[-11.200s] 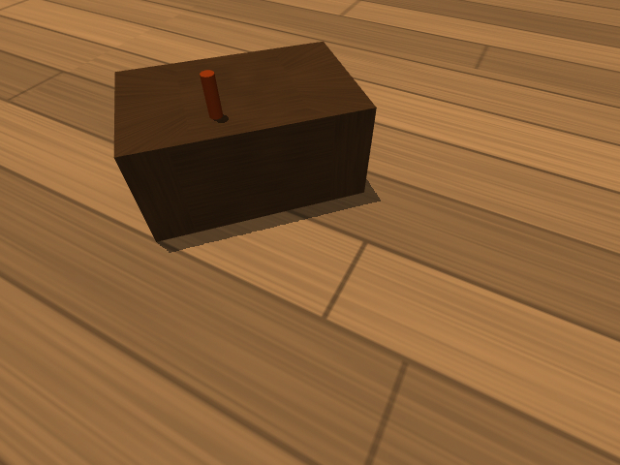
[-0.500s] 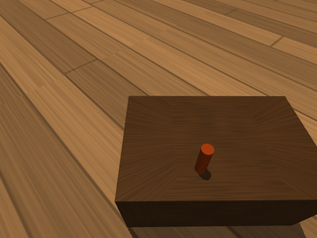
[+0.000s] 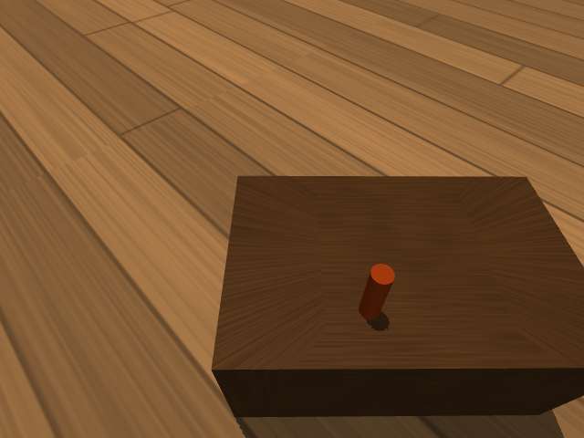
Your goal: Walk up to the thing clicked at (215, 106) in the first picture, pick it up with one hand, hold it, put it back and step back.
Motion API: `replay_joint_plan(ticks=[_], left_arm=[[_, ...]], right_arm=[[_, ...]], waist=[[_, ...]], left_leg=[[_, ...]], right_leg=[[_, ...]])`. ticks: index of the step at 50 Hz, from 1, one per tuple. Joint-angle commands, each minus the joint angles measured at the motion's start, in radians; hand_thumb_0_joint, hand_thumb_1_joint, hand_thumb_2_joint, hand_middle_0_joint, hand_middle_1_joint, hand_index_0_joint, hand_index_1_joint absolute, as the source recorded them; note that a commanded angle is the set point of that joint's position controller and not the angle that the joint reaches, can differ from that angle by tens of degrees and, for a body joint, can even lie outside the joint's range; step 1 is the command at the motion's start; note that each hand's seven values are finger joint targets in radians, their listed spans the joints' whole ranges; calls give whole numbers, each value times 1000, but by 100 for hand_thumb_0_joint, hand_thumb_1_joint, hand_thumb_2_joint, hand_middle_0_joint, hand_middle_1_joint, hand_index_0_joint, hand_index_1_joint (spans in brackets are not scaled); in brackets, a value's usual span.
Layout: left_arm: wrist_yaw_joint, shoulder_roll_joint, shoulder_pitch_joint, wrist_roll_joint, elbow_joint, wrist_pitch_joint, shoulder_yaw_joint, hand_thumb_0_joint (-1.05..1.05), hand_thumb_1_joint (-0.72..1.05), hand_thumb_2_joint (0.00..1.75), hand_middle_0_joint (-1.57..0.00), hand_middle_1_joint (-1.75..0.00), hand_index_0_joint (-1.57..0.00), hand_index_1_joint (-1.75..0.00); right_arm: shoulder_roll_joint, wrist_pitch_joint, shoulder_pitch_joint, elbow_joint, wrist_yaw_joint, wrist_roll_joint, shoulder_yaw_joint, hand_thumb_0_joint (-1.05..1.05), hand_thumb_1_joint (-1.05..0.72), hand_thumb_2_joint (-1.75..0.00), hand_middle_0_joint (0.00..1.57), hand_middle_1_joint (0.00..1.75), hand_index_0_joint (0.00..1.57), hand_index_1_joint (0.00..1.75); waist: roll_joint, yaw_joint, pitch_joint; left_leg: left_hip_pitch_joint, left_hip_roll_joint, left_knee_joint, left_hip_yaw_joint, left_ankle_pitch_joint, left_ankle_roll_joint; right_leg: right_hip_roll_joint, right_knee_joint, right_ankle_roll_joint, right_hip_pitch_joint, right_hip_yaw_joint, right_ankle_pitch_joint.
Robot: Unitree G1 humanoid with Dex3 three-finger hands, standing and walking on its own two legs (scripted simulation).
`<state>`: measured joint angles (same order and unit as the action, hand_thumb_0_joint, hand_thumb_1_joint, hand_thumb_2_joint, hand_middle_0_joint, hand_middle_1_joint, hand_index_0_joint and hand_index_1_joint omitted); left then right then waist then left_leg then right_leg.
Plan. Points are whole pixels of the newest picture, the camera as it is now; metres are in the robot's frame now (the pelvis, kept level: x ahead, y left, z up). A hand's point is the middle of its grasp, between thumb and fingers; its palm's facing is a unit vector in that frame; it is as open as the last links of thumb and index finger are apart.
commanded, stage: stand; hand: right
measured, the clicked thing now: (375, 293) +0.45 -0.17 -0.25
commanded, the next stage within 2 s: go down in 0.12 s
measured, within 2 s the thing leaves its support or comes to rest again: neither
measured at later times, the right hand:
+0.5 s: hand out of the picture +0.14 -0.25 -0.15, palm faces +0.06 +0.95 -0.31, open 11.9 cm
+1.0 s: hand out of the picture +0.14 -0.27 -0.14, palm faces +0.06 +0.95 -0.32, open 17.4 cm
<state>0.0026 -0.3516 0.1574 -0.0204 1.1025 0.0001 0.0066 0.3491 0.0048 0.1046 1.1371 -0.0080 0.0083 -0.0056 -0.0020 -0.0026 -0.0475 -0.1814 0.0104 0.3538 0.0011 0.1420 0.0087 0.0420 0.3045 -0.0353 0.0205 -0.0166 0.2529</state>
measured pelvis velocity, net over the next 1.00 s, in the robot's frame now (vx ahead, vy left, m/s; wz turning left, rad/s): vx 0.00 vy -0.02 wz -0.05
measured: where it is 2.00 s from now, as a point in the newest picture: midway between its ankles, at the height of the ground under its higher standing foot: outside the picture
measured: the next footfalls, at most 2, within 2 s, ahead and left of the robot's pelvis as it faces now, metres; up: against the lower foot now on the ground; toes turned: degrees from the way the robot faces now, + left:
none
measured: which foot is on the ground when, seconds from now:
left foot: down 0.00-1.00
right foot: down 0.00-1.00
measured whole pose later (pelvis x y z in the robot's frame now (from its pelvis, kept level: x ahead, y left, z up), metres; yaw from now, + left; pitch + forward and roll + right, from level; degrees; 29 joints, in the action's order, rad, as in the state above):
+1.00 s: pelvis +0.00 -0.02 -0.04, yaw -3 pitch +10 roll +1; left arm -0.06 -0.28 0.25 0.01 0.59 -0.13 0.12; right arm 0.33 -0.41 0.26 0.36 -0.05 0.01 -0.09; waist -0.03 -0.01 0.10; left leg -0.59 0.05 0.76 -0.04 0.33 0.03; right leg 0.02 0.82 -0.01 0.50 0.05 0.49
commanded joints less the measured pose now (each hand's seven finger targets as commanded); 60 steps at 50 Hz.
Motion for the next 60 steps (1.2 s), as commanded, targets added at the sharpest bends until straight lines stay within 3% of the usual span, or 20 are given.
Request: replay_joint_plan(ticks=[1, 11, 12, 13, 15, 16, 17, 19, 20, 21, 22, 23, 26, 28, 31, 37, 48, 53, 57, 60], left_arm=[[-14, -216, -14, 7, -58, -26, 40, 0, 90, 90, -20, -30, -20, -30], [-14, -212, -13, 8, -56, -25, 39, 0, 82, 82, -12, -22, -12, -22], [-20, -68, -364, 84, -407, -142, 30, 0, 74, 74, -4, -14, -4, -14], [-33, -118, -410, 92, -471, -167, 32, 0, 66, 66, -2, -6, -1, -6], [-46, -149, -233, 103, -293, -154, 74, 0, 50, 50, -2, -3, -1, -4], [-54, -235, -237, 97, -305, -145, 137, 0, 42, 42, -2, -4, -2, -4], [-62, -253, -232, 87, -291, -149, 170, 0, 34, 34, -2, -4, -2, -4], [-52, -163, -158, 52, -242, -149, 156, 0, 20, 18, -3, -4, -4, -3], [-48, -137, -96, 45, -252, -149, 163, 0, 12, 16, -3, -5, -4, -4], [-46, -146, 20, 46, -311, -148, 177, 0, 5, 14, -4, -5, -5, -4], [-45, -145, 67, 46, -286, -141, 181, 0, 0, 12, -4, -5, -5, -3], [-39, -146, 63, 46, -285, -137, 184, 0, -4, 11, -4, -5, -5, -3], [-16, -112, 20, 53, -375, -124, 165, 0, -24, 7, -5, -5, -6, -5], [-20, -124, -85, 51, -427, -137, 172, 0, -33, 6, -6, -5, -6, -5], [-31, -137, -102, 37, -463, -169, 193, 0, -51, 4, -7, -6, -7, -6], [-60, -130, -46, 30, -566, -205, 188, 0, -54, 4, -6, -5, -6, -6], [-80, -99, 83, 38, -659, -178, 173, 0, -54, 4, -6, -5, -5, -5], [-72, -85, 127, 44, -706, -172, 171, 0, -54, 4, -6, -5, -5, -5], [-78, -121, 97, 45, -811, -176, 195, 0, -54, 4, -6, -5, -5, -5], [-82, -91, 148, 44, -805, -174, 182, 0, -54, 4, -6, -5, -5, -5]], right_arm=[[220, 25, -43, -62, 14, -3, -38, 0, -90, -90, 20, 30, 20, 30], [216, 24, -30, -64, 15, -4, -35, 0, -82, -82, 12, 22, 12, 22], [74, 98, -381, -415, 28, -64, -29, 0, -74, -74, 5, 14, 4, 14], [134, 103, -350, -470, 34, -63, -37, 0, -66, -66, 5, 6, 4, 6], [186, 24, -192, -287, 42, -61, -59, 0, -50, -50, 5, 5, 5, 5], [203, -28, -94, -151, 45, -50, -102, 0, -42, -42, 6, 5, 5, 5], [230, -45, -160, -205, 47, -32, -112, 0, -34, -34, 7, 4, 6, 4], [220, -88, -225, -230, 29, 7, -135, 0, -19, -18, 7, 4, 6, 4], [215, -118, -103, -240, 19, 15, -158, 0, -14, -15, 8, 4, 6, 4], [208, -149, 4, -304, 6, 13, -169, 0, -10, -13, 8, 3, 6, 3], [203, -176, -7, -356, -8, 14, -159, 0, -4, -11, 8, 3, 6, 3], [217, -203, -15, -432, -22, 15, -159, 0, 2, -9, 8, 3, 6, 3], [181, -286, -22, -510, -52, 19, -135, 0, 20, -7, 7, 4, 6, 4], [165, -294, -126, -594, -50, 24, -117, 0, 26, -6, 6, 4, 6, 4], [137, -290, -87, -662, -46, 27, -116, 0, 45, -4, 5, 5, 5, 5], [173, -285, 12, -792, -20, 24, -158, 0, 56, -3, 4, 5, 4, 5], [170, -399, 132, -948, -39, 5, -161, 0, 58, 0, 5, 5, 5, 5], [173, -429, 170, -1026, -50, 7, -169, 0, 58, 0, 5, 5, 5, 5], [166, -447, 178, -1069, -53, 5, -169, 0, 58, 0, 5, 5, 6, 5], [186, -453, 200, -1115, -55, 6, -198, 0, 56, 0, 6, 5, 6, 5]], waist=[[-1, 2, 62], [6, 3, 59], [-48, -4, 81], [17, 17, 88], [16, 25, 58], [25, 12, 93], [35, -8, 183], [-10, 22, 234], [-17, 32, 277], [15, 8, 331], [9, -14, 313], [-24, -18, 304], [-1, -13, 266], [-4, -24, 196], [-23, -15, 226], [-25, -2, 343], [-45, -7, 273], [-62, 0, 300], [-22, -16, 309], [-43, -5, 340]], left_leg=[[97, 120, -22, 95, -192, -33], [80, 120, -25, 95, -205, -33], [1, 16, 44, -20, -89, 0], [38, 5, 27, -27, 12, 6], [-31, 13, 57, -30, 63, 5], [-55, 10, 93, -41, 53, 3], [-38, 15, 111, -44, 36, 6], [-51, 15, 153, -42, 14, -7], [-13, 14, 166, -47, -28, -7], [17, 8, 169, -55, -88, -5], [-4, 4, 161, -60, -128, -5], [-15, 0, 158, -65, -173, -7], [-60, -5, 160, -71, -122, -8], [-137, -2, 164, -72, 3, -9], [-167, 3, 209, -68, 37, -15], [-151, 7, 287, -65, -34, -9], [-237, 4, 346, -78, -11, -10], [-250, 5, 393, -78, -43, -14], [-277, 3, 408, -77, -25, -8], [-261, 11, 423, -73, -54, -11]], right_leg=[[102, -59, 43, 76, 59, -157], [102, -58, 43, 59, 57, -164], [-43, 74, 42, 249, -24, -145], [-36, 69, 47, 253, -17, -72], [-53, 108, 50, 316, -23, -21], [-53, 138, 50, 338, -18, -23], [-51, 158, 48, 327, -14, -36], [-52, 193, 42, 377, -8, -62], [-58, 204, 39, 372, -12, -97], [-59, 206, 38, 331, -14, -140], [-62, 199, 36, 315, -17, -166], [-61, 203, 33, 297, -16, -221], [-56, 216, 36, 342, -3, -186], [-52, 216, 42, 392, 7, -52], [-48, 254, 40, 406, 22, -31], [-45, 336, 29, 408, 35, -149], [-46, 398, 17, 493, 36, -163], [-44, 433, 8, 500, 42, -236], [-41, 455, 13, 517, 47, -210], [-49, 475, 13, 523, 45, -217]])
